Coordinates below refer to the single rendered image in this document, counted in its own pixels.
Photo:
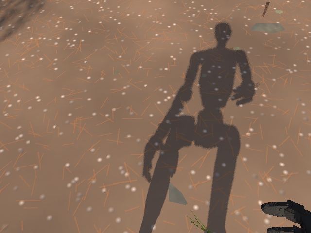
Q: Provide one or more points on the robot right hand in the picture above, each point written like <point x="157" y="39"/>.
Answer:
<point x="291" y="211"/>

